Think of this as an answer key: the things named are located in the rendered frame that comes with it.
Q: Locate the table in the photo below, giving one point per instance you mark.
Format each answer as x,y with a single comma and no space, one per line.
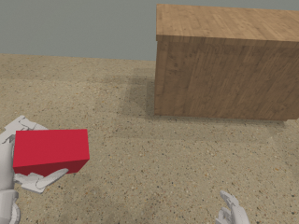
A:
226,62

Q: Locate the sponge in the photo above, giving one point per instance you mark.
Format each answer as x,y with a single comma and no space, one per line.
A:
44,152

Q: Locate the robot left forearm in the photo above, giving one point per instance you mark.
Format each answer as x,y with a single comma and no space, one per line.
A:
10,213

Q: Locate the robot right hand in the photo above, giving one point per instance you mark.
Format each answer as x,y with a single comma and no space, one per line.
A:
237,215

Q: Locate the robot left hand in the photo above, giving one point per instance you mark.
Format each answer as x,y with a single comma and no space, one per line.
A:
33,182

